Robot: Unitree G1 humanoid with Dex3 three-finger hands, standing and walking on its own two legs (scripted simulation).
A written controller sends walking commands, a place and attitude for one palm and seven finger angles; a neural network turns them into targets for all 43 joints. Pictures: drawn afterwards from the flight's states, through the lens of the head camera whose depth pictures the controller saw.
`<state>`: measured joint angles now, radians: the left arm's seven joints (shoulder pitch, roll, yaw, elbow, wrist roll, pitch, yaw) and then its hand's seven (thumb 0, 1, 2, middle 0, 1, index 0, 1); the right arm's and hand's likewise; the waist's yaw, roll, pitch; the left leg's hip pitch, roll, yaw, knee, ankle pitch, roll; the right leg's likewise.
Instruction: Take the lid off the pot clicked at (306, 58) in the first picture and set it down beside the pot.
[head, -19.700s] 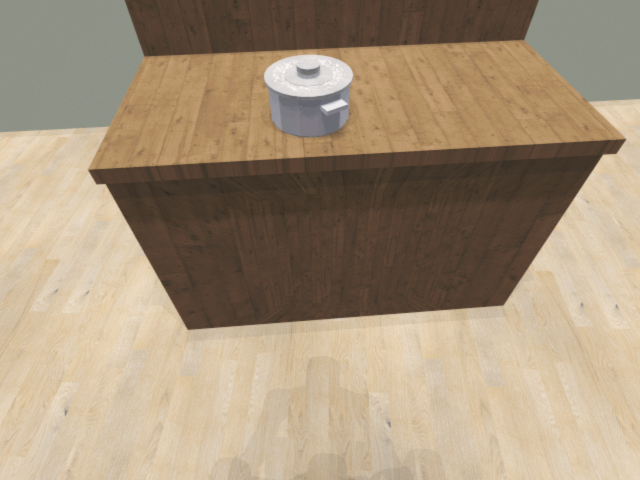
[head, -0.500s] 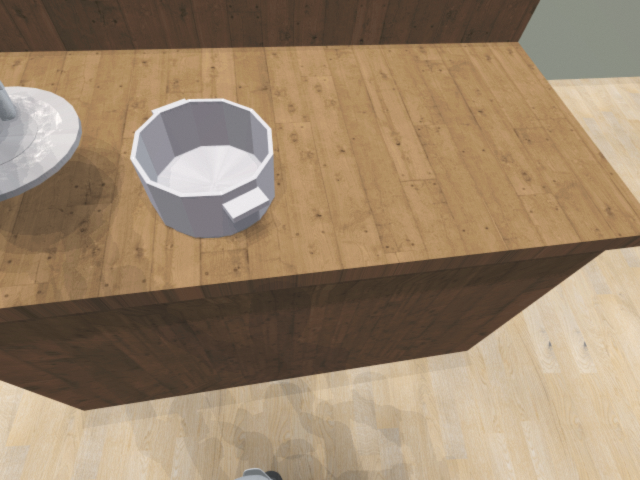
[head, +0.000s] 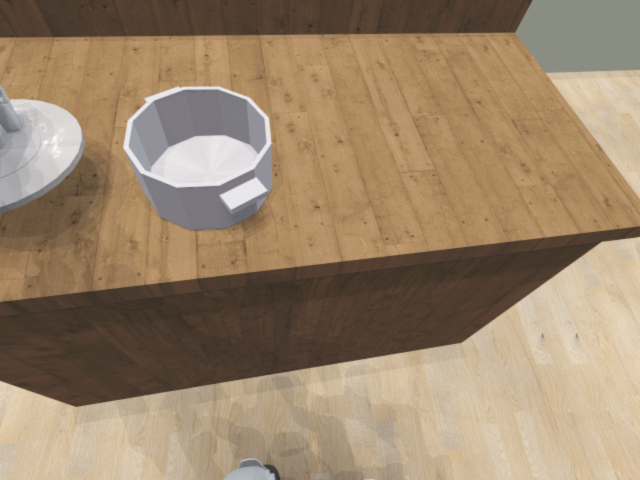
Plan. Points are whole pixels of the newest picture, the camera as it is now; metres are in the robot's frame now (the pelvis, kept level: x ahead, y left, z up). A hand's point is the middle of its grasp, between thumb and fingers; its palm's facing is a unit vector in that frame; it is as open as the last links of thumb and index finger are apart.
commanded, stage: lower the lid onto the table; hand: left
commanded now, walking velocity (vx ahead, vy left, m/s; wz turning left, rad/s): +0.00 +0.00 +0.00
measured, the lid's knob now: out of the picture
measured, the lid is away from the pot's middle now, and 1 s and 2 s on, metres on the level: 0.23 0.24 0.24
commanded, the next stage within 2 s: open the fingers wide in 1.12 s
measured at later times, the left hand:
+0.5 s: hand out of the picture +0.48 +0.35 +0.10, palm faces -0.47 -0.21 -0.86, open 8.0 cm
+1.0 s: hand out of the picture +0.48 +0.35 +0.08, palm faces -0.49 -0.20 -0.85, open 8.0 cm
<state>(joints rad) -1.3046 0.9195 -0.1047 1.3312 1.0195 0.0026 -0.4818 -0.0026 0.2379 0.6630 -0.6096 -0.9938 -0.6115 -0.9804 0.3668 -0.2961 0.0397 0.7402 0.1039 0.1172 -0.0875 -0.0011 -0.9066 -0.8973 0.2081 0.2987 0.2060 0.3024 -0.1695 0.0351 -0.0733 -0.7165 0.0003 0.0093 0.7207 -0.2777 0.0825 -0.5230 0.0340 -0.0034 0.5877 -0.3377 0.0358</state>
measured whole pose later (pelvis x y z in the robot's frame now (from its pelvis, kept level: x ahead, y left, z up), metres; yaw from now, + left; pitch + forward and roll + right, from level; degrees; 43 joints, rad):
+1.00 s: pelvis -0.01 +0.01 -0.02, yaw -1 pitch +19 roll -7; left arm -1.25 0.93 -0.08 1.34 1.04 -0.06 -0.43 0.00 0.24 0.66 -0.61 -0.99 -0.61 -0.98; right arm 0.39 -0.28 0.05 0.73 0.09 0.13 -0.11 0.00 -0.91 -0.90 0.21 0.30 0.21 0.30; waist -0.19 0.05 -0.09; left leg -0.87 0.01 0.00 0.85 -0.31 0.10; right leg -0.67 0.05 -0.01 0.70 -0.37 0.03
